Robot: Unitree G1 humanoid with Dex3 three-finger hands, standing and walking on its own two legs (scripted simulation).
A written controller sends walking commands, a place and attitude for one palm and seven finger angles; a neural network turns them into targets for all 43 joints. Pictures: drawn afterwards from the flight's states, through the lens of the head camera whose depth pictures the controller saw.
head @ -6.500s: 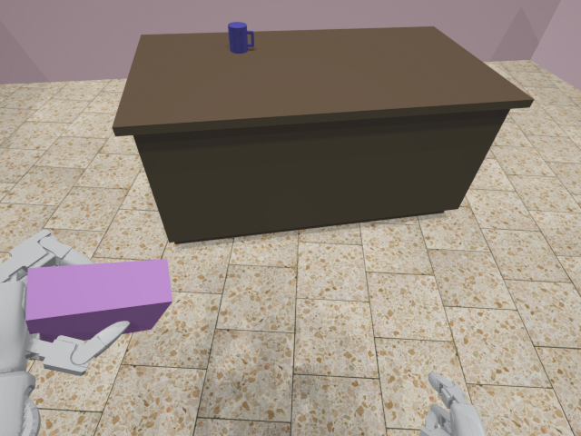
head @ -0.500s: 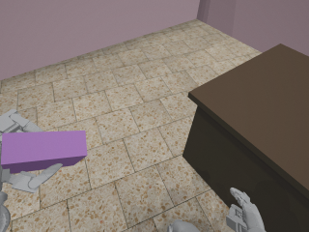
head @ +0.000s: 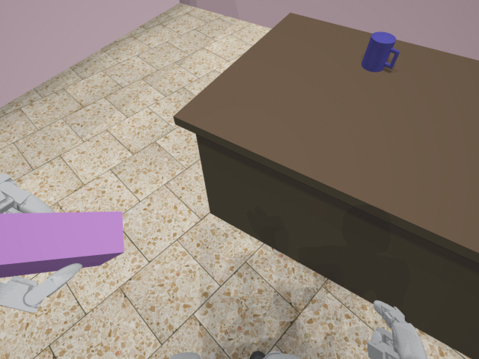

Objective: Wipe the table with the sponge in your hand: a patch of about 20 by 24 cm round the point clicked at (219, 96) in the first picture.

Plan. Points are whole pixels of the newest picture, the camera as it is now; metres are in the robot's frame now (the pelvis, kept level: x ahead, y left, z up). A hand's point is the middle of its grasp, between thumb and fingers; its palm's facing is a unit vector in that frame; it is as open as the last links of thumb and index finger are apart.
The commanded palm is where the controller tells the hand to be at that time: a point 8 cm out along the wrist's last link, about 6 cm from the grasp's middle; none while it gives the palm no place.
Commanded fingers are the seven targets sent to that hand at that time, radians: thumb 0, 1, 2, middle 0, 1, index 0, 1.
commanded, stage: turn to face it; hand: left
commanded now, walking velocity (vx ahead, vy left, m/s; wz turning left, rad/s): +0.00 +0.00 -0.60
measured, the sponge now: (73, 243) +0.23 +0.21 +0.16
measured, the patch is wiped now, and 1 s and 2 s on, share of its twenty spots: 0.00 0.00 0.00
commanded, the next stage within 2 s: take the last steps up to it in 1.46 s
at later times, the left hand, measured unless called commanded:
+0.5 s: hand (187, 259) +0.21 +0.07 +0.17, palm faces +0.06 -0.85 -0.52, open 9.2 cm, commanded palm +0.16 +0.14 +0.18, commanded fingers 0.00 0.10 1.30 -1.20 -1.60 -1.20 -1.60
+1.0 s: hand (250, 321) +0.15 +0.00 +0.18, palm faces -0.13 -0.86 -0.50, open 9.2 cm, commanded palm +0.12 +0.06 +0.18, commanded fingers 0.00 0.10 1.30 -1.20 -1.60 -1.20 -1.60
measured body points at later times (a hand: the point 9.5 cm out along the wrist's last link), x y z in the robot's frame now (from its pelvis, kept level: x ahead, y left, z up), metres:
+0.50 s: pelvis -0.08 -0.07 +0.00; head -0.03 -0.12 +0.44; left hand +0.20 +0.11 +0.20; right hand +0.02 -0.33 -0.12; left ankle -0.06 +0.10 -0.65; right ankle -0.03 -0.14 -0.73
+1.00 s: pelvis -0.17 -0.08 +0.00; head -0.15 -0.11 +0.45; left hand +0.15 +0.05 +0.20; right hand -0.14 -0.37 -0.09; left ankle -0.09 +0.07 -0.73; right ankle -0.18 -0.16 -0.67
